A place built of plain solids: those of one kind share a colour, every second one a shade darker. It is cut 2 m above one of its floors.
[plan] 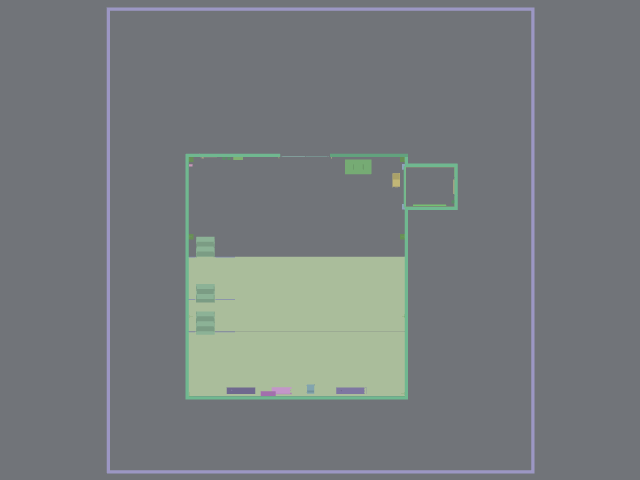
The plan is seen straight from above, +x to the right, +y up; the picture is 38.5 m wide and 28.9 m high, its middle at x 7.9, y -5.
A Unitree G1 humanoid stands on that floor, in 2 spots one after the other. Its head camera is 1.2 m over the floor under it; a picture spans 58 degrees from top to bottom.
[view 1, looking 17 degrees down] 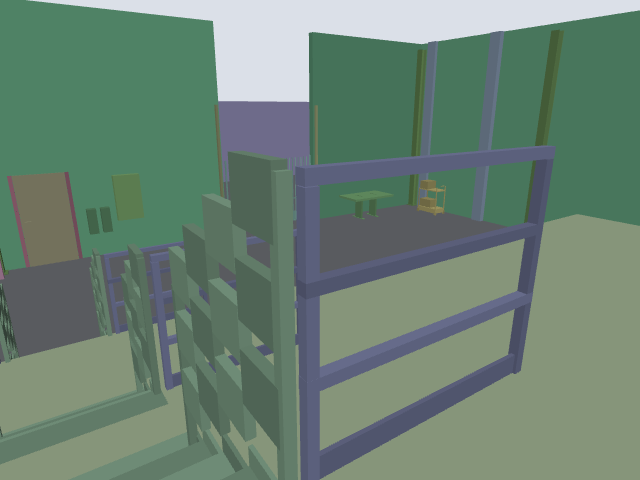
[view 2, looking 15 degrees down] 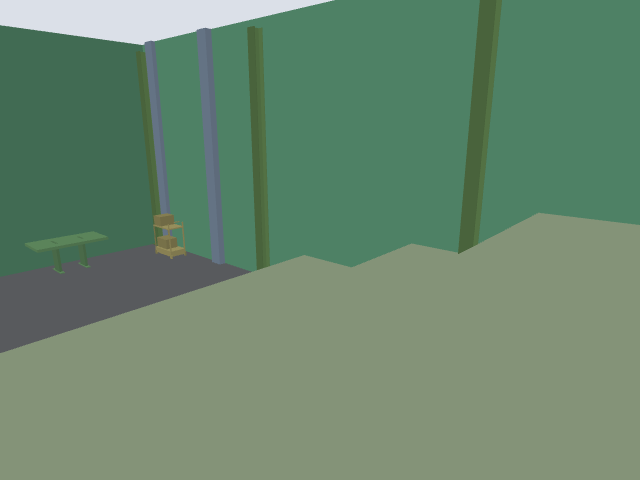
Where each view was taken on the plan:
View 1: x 1.00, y -11.50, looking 56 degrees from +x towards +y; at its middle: ground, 12.00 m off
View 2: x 6.50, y -12.10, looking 41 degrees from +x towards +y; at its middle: wall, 8.92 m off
